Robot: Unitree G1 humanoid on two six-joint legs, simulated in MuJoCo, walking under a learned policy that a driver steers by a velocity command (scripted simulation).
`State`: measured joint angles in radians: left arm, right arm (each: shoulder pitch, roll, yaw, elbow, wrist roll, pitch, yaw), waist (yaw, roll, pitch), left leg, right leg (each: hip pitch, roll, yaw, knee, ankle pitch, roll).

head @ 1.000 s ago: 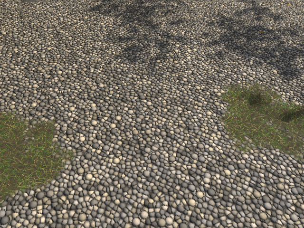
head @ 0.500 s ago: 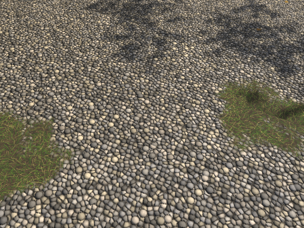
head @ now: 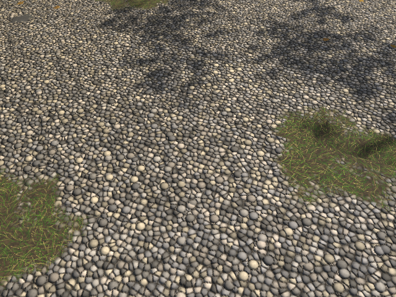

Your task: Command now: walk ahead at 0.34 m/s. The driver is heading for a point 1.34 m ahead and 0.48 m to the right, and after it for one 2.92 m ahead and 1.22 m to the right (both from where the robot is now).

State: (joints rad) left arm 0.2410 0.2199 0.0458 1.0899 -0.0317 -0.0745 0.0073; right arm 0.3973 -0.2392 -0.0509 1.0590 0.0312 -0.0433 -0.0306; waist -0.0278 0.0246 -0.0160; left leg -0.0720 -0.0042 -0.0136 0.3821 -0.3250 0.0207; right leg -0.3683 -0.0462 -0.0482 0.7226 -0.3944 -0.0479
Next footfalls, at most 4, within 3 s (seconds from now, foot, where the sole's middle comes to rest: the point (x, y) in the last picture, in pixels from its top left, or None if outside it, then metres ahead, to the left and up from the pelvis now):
0.06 right None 0.08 -0.13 -0.78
0.56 left None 0.46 0.09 -0.78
1.10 right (261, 239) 0.74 -0.19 -0.78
1.56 left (229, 172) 1.06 -0.10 -0.78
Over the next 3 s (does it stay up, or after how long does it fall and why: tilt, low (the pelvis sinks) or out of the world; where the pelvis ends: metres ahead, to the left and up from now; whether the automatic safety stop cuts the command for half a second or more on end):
stays up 1.33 -0.61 -0.15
